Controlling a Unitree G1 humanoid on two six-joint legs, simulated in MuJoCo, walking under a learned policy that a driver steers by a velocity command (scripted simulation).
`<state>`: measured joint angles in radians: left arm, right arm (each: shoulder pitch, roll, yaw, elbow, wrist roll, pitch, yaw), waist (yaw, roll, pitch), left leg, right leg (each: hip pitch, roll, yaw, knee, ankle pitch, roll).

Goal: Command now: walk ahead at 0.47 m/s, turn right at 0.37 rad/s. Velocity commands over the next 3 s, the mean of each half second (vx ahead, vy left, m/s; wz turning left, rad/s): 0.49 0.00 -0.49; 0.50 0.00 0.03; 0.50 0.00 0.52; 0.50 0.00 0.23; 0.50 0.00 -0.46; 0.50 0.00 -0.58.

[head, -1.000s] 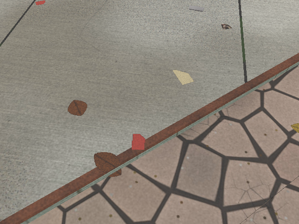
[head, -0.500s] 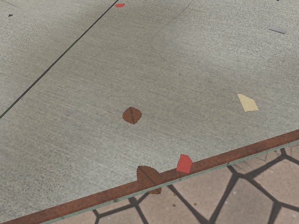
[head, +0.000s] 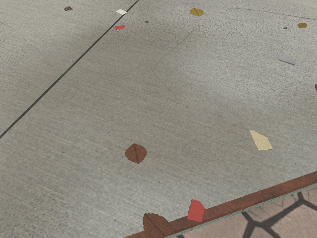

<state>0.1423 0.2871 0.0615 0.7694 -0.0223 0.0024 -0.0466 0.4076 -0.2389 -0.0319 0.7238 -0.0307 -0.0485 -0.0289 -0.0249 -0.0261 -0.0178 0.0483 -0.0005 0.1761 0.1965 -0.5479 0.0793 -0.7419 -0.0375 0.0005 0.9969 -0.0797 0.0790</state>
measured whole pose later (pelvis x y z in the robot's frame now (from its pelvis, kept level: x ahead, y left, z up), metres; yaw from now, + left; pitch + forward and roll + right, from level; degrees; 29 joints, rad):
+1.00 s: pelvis +0.54 -0.16 +0.03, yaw -14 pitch +2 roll +1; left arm 0.15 0.23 0.02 0.67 -0.01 -0.06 -0.02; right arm 0.40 -0.27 -0.07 0.76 0.04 -0.04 -0.01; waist -0.04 0.04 -0.04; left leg -0.42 0.00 -0.10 1.00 -0.47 0.00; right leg -0.35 -0.01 0.02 0.56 -0.63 0.17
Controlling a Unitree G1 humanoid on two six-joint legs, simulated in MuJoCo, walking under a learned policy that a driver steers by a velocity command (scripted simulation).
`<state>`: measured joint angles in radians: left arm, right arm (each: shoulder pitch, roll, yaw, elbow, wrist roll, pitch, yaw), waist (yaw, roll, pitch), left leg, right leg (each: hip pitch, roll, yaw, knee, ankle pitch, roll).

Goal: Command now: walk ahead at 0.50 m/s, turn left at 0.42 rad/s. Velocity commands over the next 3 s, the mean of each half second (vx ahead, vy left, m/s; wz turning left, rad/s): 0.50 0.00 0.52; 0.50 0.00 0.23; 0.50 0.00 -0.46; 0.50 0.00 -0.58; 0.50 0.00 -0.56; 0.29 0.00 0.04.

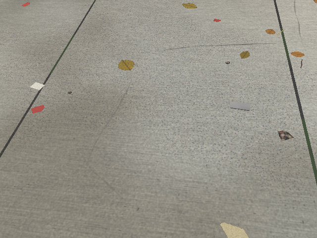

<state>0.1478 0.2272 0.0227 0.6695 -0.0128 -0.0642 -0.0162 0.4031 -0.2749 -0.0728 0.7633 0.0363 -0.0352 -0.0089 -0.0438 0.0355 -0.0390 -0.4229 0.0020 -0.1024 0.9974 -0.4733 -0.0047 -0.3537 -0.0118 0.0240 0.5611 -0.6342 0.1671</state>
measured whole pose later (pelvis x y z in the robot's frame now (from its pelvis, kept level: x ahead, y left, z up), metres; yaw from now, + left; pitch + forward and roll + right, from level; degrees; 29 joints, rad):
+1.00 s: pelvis +0.51 +0.08 +0.02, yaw +23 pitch +1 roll -1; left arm 0.33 0.26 0.06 0.82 -0.01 -0.09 -0.03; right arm 0.16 -0.29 -0.05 0.63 -0.01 -0.08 -0.02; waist 0.06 0.04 0.05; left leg -0.56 0.06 -0.07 1.03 -0.31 0.00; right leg -0.23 0.10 0.04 0.35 -0.13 -0.07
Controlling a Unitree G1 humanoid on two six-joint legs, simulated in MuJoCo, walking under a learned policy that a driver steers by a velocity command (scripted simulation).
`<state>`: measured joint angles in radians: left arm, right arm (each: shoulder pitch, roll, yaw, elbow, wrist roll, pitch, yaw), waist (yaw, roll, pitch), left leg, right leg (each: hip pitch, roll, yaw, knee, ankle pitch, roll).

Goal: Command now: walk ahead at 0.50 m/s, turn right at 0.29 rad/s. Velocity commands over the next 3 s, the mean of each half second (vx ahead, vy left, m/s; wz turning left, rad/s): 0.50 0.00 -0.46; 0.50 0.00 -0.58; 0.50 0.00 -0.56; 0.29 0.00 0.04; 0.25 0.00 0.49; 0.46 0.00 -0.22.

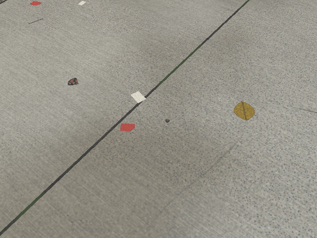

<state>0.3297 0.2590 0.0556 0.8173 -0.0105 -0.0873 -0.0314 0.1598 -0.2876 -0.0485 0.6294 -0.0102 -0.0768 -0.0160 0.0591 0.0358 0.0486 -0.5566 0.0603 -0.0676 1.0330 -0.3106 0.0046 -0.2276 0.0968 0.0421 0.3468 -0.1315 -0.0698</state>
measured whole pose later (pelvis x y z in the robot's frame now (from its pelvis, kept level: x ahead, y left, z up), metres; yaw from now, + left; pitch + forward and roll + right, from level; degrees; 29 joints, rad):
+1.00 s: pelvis +0.49 -0.12 +0.00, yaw -35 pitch +1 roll +0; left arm 0.30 0.28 0.06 0.67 -0.01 -0.04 -0.02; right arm 0.14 -0.32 -0.05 0.70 -0.02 -0.10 0.00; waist 0.03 0.03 0.05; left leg -0.63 0.11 -0.07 1.01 -0.25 -0.05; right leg -0.23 0.12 0.06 0.38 -0.16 -0.10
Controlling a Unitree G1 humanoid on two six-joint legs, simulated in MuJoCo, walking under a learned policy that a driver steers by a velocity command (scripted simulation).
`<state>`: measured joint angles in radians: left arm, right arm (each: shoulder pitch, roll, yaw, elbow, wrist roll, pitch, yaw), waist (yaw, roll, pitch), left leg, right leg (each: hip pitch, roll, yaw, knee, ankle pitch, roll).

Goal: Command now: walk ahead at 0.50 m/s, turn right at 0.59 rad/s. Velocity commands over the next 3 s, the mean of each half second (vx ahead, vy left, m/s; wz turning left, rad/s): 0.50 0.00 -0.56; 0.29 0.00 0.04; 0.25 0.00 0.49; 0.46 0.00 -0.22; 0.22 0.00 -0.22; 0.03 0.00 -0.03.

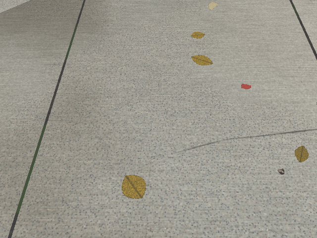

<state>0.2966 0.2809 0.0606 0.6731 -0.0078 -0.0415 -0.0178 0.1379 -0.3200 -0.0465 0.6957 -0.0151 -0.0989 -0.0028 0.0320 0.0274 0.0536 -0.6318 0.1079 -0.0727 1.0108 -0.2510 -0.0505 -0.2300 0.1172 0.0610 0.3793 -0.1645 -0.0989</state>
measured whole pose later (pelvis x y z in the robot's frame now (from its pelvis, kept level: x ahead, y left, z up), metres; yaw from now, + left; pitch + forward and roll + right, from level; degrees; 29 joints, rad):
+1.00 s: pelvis +0.44 -0.06 +0.00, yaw -12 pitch +1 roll -1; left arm 0.14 0.25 0.05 0.75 0.03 -0.04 0.00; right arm 0.20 -0.32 -0.06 0.80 0.01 0.04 -0.03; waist -0.01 0.04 0.06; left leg -0.54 0.07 -0.02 1.00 -0.38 -0.09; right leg -0.29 -0.01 -0.14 0.39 -0.12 -0.05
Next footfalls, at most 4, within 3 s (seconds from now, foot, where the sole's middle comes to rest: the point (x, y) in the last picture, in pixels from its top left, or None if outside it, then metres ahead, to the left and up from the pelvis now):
0.24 left None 0.33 0.14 -0.78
0.74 right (221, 225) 0.51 -0.19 -0.78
1.22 left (162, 219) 0.53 0.06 -0.78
1.70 right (207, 154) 0.85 -0.15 -0.78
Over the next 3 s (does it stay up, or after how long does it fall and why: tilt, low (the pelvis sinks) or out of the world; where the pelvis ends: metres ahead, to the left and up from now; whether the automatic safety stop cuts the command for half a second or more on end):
stays up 1.10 -0.09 -0.01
